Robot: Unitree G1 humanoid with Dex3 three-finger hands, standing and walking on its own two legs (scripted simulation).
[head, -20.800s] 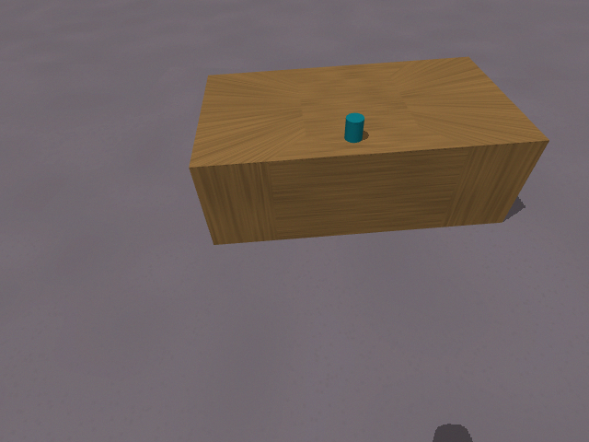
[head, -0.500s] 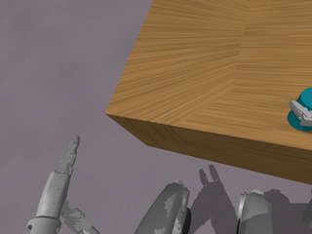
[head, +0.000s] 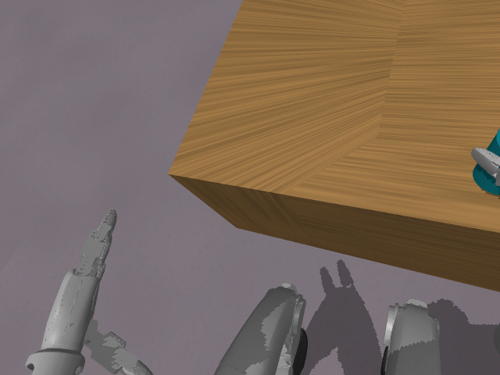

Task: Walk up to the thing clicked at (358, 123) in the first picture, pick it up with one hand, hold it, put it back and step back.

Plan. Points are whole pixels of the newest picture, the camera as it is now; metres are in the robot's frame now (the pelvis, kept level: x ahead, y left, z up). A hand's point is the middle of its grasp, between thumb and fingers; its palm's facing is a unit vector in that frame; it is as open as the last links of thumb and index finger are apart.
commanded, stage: open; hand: right
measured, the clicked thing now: out of the picture +0.49 -0.25 -0.07
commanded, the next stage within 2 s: withdraw in 0.24 s
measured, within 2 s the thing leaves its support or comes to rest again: neither
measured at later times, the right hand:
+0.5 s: hand out of the picture +0.49 -0.25 -0.04, palm faces +0.29 +0.96 +0.01, open 15.0 cm
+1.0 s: hand out of the picture +0.48 -0.33 +0.06, palm faces +0.36 +0.92 -0.16, open 17.2 cm
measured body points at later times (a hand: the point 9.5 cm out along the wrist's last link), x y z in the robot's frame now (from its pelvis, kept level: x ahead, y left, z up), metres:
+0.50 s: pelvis +0.00 +0.00 +0.00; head +0.18 -0.09 +0.41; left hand +0.19 +0.25 +0.12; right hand +0.47 -0.30 -0.04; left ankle +0.05 +0.14 -0.54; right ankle +0.08 -0.13 -0.54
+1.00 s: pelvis +0.02 -0.01 +0.08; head +0.16 -0.07 +0.50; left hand +0.20 +0.23 +0.13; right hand +0.46 -0.38 +0.07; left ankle +0.05 +0.14 -0.54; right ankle +0.08 -0.13 -0.54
